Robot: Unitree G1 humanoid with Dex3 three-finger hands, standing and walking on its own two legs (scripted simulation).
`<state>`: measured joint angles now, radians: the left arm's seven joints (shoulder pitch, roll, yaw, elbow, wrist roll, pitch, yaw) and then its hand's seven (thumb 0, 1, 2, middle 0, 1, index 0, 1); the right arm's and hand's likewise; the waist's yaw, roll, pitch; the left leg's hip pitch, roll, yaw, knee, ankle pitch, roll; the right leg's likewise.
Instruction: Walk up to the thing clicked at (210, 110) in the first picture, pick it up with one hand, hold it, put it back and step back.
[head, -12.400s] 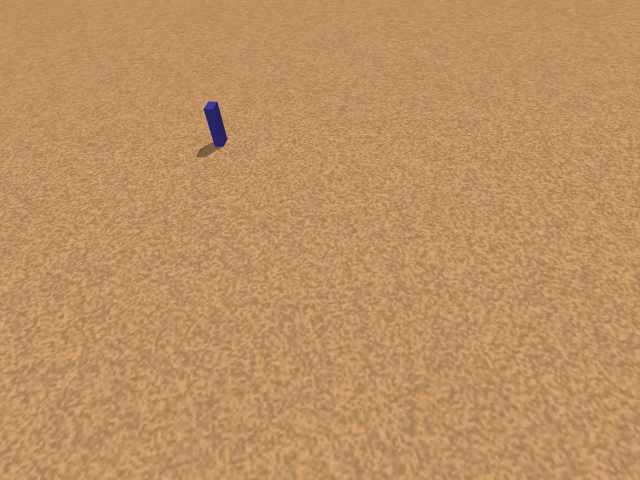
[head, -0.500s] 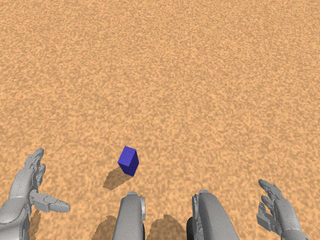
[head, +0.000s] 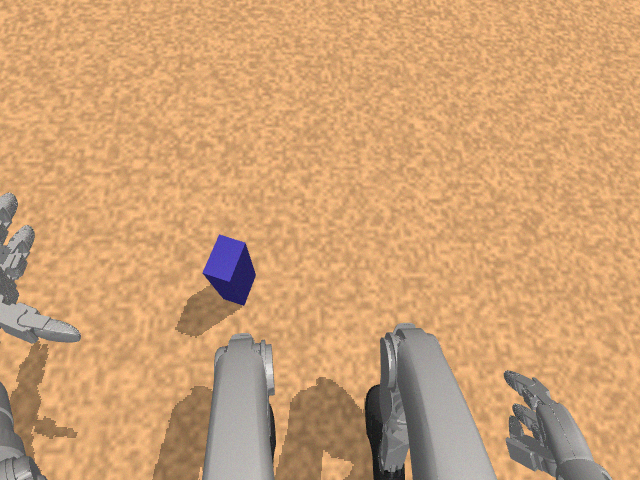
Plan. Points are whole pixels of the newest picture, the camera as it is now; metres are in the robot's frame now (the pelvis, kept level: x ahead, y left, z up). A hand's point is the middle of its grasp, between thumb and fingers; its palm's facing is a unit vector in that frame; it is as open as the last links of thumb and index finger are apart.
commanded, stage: go down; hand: left
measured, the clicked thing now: (233, 274) +0.45 +0.18 -0.38
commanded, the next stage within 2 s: approach in 0.96 s
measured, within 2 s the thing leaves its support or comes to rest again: neither
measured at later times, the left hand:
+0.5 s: hand (48, 268) +0.38 +0.36 -0.08, palm faces +0.09 -0.99 -0.11, open 17.5 cm
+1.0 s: hand (54, 263) +0.39 +0.36 -0.09, palm faces +0.08 -0.99 -0.10, open 17.5 cm
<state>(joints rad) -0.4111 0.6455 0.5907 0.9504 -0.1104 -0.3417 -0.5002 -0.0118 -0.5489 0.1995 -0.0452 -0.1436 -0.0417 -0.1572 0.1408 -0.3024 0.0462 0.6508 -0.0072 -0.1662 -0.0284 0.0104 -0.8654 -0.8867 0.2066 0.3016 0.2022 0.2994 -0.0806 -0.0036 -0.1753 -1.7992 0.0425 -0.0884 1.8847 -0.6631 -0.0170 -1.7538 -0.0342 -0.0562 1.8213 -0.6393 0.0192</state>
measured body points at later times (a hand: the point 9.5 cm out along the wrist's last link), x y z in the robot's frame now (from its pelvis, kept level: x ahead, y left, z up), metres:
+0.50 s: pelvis -0.01 +0.00 -0.05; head +0.19 +0.05 +0.35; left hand +0.37 +0.41 -0.07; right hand +0.14 -0.27 -0.16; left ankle +0.07 +0.13 -0.46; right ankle +0.08 -0.13 -0.46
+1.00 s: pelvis -0.01 +0.00 -0.08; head +0.19 +0.06 +0.32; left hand +0.38 +0.41 -0.08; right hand +0.13 -0.28 -0.18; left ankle +0.07 +0.13 -0.46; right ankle +0.08 -0.13 -0.46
